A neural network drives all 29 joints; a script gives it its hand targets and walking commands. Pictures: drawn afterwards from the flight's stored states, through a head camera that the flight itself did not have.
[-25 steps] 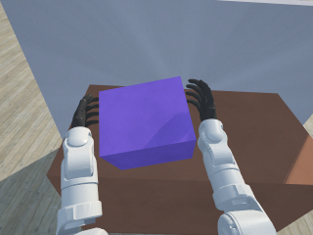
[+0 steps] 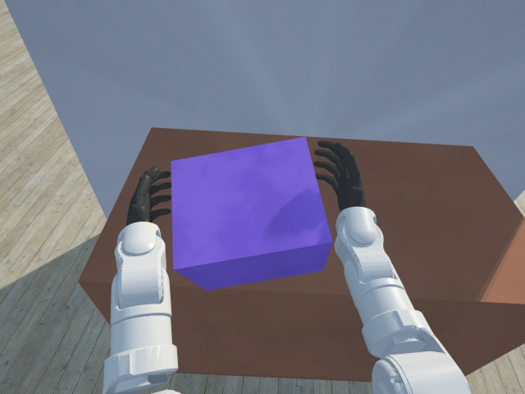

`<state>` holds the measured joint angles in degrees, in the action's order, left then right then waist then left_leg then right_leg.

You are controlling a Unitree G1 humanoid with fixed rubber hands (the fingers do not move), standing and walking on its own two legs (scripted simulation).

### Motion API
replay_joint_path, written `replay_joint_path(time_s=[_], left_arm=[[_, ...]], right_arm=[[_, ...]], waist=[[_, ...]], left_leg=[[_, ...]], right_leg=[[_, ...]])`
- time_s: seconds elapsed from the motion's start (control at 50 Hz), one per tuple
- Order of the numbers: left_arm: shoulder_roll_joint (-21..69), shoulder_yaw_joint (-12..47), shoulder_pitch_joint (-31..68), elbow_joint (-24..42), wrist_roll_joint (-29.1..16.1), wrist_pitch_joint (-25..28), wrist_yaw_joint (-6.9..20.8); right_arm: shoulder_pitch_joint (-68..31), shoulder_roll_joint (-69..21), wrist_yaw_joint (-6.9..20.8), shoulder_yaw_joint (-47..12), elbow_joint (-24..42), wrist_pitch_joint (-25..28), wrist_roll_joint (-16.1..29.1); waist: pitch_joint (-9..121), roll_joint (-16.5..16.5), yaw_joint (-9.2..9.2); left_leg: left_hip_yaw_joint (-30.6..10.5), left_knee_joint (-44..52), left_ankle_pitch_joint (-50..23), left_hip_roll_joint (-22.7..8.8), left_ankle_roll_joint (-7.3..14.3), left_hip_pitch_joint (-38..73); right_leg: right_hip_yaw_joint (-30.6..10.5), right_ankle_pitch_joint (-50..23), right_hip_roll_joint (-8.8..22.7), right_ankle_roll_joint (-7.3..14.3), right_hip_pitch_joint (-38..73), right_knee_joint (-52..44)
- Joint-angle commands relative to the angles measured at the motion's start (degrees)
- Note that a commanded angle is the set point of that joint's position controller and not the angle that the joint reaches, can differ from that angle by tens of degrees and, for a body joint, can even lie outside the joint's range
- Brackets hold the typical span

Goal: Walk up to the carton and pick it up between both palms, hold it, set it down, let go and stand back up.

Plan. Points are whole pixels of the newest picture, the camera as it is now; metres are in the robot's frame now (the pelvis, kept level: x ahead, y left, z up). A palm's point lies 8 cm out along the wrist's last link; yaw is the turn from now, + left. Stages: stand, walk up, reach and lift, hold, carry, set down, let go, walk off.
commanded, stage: set down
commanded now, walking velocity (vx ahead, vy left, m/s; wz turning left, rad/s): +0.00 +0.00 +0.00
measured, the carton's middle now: (252, 219) +0.39 +0.01 +0.05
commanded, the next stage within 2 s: none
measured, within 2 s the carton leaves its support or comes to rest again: neither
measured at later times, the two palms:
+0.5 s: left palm (166, 216) +0.37 +0.14 +0.08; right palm (351, 191) +0.40 -0.16 +0.10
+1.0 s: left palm (174, 214) +0.37 +0.13 +0.09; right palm (359, 192) +0.40 -0.17 +0.10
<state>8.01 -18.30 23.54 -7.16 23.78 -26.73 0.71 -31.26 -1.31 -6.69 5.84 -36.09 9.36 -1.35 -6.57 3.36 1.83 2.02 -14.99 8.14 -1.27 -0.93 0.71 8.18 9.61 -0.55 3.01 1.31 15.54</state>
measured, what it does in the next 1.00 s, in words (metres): stands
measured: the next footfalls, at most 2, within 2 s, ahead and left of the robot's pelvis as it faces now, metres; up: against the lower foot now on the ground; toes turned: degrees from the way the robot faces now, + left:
none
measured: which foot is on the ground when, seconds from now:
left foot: down 0.00-1.00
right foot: down 0.00-1.00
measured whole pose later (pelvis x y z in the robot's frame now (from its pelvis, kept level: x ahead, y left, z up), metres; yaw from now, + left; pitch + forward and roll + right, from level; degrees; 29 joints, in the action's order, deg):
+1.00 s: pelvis +0.01 +0.00 +0.00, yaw -3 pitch +0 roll +1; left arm 12.4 -24.8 33.3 -31.1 24.0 -11.9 -7.6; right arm -43.4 2.1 3.1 26.6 -59.4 12.8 -12.7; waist -0.3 1.4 -2.6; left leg 5.6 -14.3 7.6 -2.5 -1.3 -6.4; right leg 5.2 8.3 -1.7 3.5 -7.5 15.5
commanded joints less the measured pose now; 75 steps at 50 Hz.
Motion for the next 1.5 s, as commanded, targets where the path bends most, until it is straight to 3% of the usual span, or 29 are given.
replay_joint_path(time_s=[0.0, 0.1, 0.14, 0.2, 0.3, 0.38, 0.48, 0.6, 0.74, 0.84, 0.96, 1.02, 1.16, 1.32, 1.48], left_arm=[[20.6, 23.8, 35.0, 0.3, -7.1, 10.0, 5.7], [21.2, 20.6, 35.9, -8.2, -5.8, 13.1, 3.5], [21.0, 18.4, 34.1, -9.8, -4.8, 13.4, 3.2], [21.3, 17.0, 33.1, -9.9, -4.7, 14.0, 3.0], [22.6, 17.6, 32.7, -6.8, -4.8, 15.9, 2.1], [22.9, 18.1, 31.8, -5.4, -4.7, 16.6, 2.1], [23.0, 18.1, 29.9, -6.2, -4.4, 16.7, 2.6], [24.5, 18.9, 32.8, -8.0, -4.7, 18.2, 2.0], [26.0, 18.8, 38.4, -13.9, -4.3, 21.2, -1.6], [24.0, 12.9, 37.8, -18.8, -2.3, 20.0, -2.1], [21.3, 6.2, 37.5, -19.5, -0.9, 17.2, -1.5], [21.2, 5.7, 38.7, -18.4, -1.4, 17.7, -1.8], [22.1, 6.8, 39.5, -20.6, -1.8, 22.2, -1.5], [24.0, 8.2, 36.8, -24.4, -2.0, 26.6, -2.0], [26.6, 9.0, 34.5, -27.6, -1.8, 29.4, -3.1]], right_arm=[[-30.8, -17.7, 8.7, -6.4, 3.3, 4.8, -6.8], [-31.3, -16.7, 10.8, 0.1, -6.4, 5.2, -10.5], [-30.4, -17.0, 11.4, 0.8, -9.6, 4.7, -10.4], [-31.3, -17.9, 11.8, -0.4, -10.3, 4.8, -9.3], [-32.9, -20.2, 11.6, -6.1, -8.9, 6.7, -6.1], [-31.8, -21.2, 10.6, -8.7, -8.0, 7.7, -5.6], [-30.3, -21.1, 9.9, -8.6, -7.4, 8.0, -6.1], [-31.8, -20.0, 10.7, -4.5, -9.4, 8.4, -8.4], [-35.7, -17.1, 13.9, 3.6, -15.2, 9.0, -12.3], [-35.8, -15.9, 16.0, 7.6, -20.3, 5.9, -13.7], [-36.1, -16.2, 18.4, 10.8, -22.1, 1.6, -14.2], [-37.2, -17.5, 18.6, 11.1, -20.0, 1.7, -15.1], [-38.9, -20.8, 17.3, 9.4, -15.7, 5.0, -17.4], [-38.2, -20.6, 16.2, 8.3, -18.3, 8.8, -19.2], [-37.6, -19.7, 16.3, 7.6, -24.8, 11.3, -18.8]], waist=[[21.4, -3.9, 0.68], [20.3, -3.8, 0.13], [19.7, -3.5, -0.85], [22.2, -2.8, -2.35], [27.7, -2.2, -3.54], [28.5, -0.9, -2.91], [28.9, -0.7, -2.35], [32.2, -2.0, -1.76], [33.4, -4.6, -2.27], [26.4, -3.0, -4.16], [21.9, -1.2, -6.49], [24.8, -1.0, -6.59], [32.5, -0.8, -5.82], [38.8, 0.0, -5.38], [41.0, 0.1, -5.61]], left_leg=[[2.4, 2.0, -1.6, -0.5, 0.5, 3.6], [2.3, 2.5, -0.4, -1.2, 0.4, 4.9], [2.6, 2.3, -2.9, -0.9, 0.7, 4.6], [3.0, 0.9, -9.3, -0.4, 0.8, 3.7], [3.2, -1.7, -20.1, 0.4, 0.9, 1.3], [3.0, -1.5, -19.5, 0.8, 1.6, -3.6], [2.7, -0.7, -15.9, 0.7, 1.9, -5.9], [2.7, -1.2, -16.4, 0.0, 0.8, -2.8], [2.6, -2.9, -18.5, -2.1, -1.0, 6.4], [3.3, -0.7, -11.9, -2.1, 0.8, 3.7], [4.4, 2.1, -5.9, -1.4, 2.8, -1.6], [5.1, 1.4, -7.3, -0.9, 3.0, -2.8], [5.8, -0.1, -9.5, -0.1, 3.0, -9.3], [4.9, -2.6, -15.3, -0.7, 2.1, -12.0], [4.1, -5.1, -22.2, -1.5, 1.4, -12.0]], right_leg=[[1.1, -3.5, 1.2, -2.9, -0.4, -2.2], [1.5, 0.8, 0.8, -2.6, -4.0, -3.2], [1.0, -2.0, 0.7, -2.9, -2.5, -3.0], [0.2, -9.8, 0.5, -3.4, 0.8, -1.7], [-1.6, -29.9, 0.5, -4.5, 9.2, 2.3], [-3.1, -40.7, 1.6, -5.5, 14.0, 4.6], [-4.0, -44.3, 2.5, -5.9, 14.9, 5.2], [-2.6, -35.8, 1.4, -4.5, 9.5, 3.9], [-0.1, -16.8, -0.7, -1.5, -5.1, -0.3], [-1.2, -7.5, -0.1, -1.7, -7.5, -2.2], [-3.0, -2.8, 0.8, -3.0, -5.9, -2.0], [-3.7, -6.8, 1.1, -3.8, -4.2, -0.8], [-5.2, -26.3, 2.7, -6.0, 5.2, 4.1], [-4.5, -37.7, 2.2, -5.2, 5.2, 7.1], [-3.8, -42.2, 0.9, -3.4, 0.8, 8.0]])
